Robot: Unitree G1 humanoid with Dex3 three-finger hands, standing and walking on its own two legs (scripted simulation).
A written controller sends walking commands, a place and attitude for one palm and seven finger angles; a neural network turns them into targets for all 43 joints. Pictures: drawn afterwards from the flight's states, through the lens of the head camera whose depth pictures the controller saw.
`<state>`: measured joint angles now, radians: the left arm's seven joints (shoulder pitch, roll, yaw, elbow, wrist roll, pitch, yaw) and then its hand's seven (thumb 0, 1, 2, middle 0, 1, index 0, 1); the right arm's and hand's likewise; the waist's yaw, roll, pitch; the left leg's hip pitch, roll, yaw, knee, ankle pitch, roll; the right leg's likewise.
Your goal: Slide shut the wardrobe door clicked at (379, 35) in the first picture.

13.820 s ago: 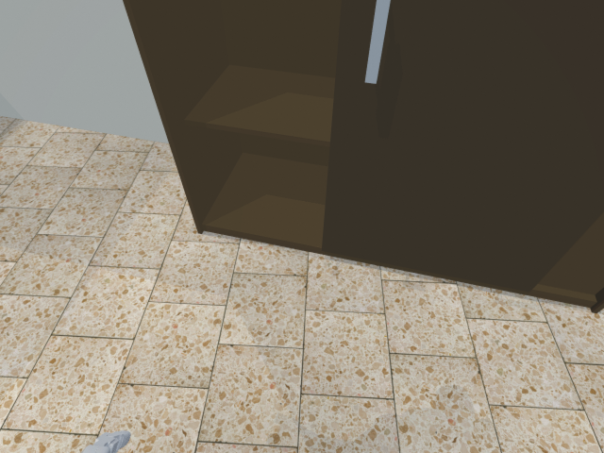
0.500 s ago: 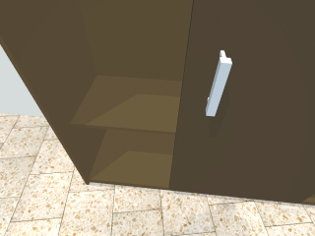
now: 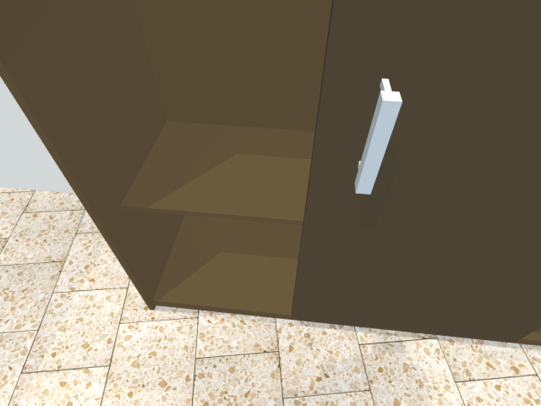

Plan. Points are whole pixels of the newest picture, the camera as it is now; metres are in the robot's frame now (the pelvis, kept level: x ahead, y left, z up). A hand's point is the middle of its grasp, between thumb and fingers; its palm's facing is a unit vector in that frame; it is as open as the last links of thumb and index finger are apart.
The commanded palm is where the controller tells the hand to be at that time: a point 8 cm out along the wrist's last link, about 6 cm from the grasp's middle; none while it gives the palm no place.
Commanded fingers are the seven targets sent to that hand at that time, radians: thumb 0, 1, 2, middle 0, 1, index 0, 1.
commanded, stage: raise the hand with hooked fingers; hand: right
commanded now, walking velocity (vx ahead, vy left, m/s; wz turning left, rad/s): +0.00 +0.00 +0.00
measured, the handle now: (373, 139) +0.50 -0.14 +0.14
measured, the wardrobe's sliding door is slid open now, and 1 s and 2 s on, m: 0.54 0.54 0.54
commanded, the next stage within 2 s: none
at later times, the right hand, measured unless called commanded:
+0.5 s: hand out of the picture +0.12 -0.19 -0.02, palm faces +0.22 +0.97 -0.06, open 9.2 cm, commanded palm +0.13 -0.23 +0.01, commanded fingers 0.00 -0.25 -0.62 0.25 0.72 0.25 0.72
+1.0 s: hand (481, 345) +0.20 -0.24 +0.07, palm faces +0.12 +0.99 -0.07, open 12.2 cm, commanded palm +0.17 -0.28 +0.09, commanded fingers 0.00 0.34 -0.37 0.29 1.10 0.29 1.10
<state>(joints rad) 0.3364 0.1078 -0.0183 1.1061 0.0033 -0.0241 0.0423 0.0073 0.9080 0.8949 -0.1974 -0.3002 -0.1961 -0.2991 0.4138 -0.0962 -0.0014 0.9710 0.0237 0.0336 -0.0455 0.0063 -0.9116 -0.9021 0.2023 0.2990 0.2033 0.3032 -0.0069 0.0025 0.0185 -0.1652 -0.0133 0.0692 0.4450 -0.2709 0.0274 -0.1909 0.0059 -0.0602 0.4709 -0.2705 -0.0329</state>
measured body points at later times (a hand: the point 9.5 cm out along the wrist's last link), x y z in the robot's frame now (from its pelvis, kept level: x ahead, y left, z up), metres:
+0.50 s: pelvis -0.04 +0.02 -0.06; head -0.03 +0.02 +0.39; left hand +0.21 +0.24 -0.08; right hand +0.11 -0.24 -0.01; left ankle -0.02 +0.10 -0.74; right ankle -0.01 -0.09 -0.74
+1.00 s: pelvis -0.03 +0.01 -0.03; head -0.02 +0.01 +0.42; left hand +0.13 +0.26 -0.10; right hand +0.18 -0.29 +0.08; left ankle -0.02 +0.10 -0.74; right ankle -0.01 -0.09 -0.74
